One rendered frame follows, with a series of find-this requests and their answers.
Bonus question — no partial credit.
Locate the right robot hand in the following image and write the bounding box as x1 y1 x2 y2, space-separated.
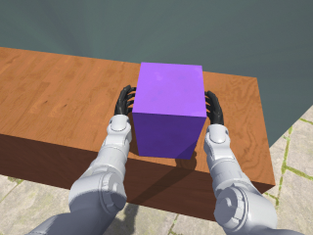
204 90 224 125

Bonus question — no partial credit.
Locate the right robot forearm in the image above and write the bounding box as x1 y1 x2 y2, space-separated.
203 123 265 199

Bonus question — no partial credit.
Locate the robot right upper arm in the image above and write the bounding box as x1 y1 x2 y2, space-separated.
213 186 305 235

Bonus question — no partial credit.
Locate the carton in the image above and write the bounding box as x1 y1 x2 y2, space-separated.
132 62 207 160

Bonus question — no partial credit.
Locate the robot left upper arm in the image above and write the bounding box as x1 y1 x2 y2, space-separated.
24 171 127 235

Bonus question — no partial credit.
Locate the left robot forearm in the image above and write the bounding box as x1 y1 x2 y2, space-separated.
68 115 132 207

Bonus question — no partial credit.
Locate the left robot hand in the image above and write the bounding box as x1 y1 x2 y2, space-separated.
113 84 137 116

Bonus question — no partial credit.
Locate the pedestal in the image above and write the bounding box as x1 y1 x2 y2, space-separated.
0 47 276 222

